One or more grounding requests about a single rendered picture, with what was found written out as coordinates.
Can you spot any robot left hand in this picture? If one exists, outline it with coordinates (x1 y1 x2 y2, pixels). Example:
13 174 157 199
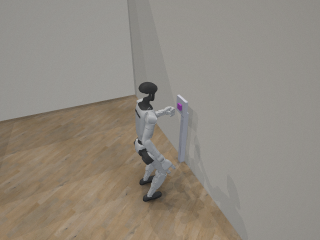
163 106 175 117

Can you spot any robot left forearm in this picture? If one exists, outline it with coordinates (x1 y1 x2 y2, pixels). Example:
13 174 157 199
155 109 165 118

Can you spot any button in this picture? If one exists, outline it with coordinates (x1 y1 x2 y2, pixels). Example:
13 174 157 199
177 103 182 111

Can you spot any robot right forearm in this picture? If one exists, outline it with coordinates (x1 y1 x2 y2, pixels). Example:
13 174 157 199
144 140 165 163

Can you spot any right robot shin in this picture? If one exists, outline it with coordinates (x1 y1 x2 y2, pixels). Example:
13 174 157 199
147 173 167 197

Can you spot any robot right upper arm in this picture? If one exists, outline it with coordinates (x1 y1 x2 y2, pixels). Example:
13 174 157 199
141 111 157 147

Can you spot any panel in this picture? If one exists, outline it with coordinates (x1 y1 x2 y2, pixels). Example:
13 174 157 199
176 94 189 163

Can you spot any robot right hand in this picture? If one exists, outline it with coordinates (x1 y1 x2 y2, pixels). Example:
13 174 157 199
161 159 176 174

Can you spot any right robot thigh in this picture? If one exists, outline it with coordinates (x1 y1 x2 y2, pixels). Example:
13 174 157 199
141 149 166 178

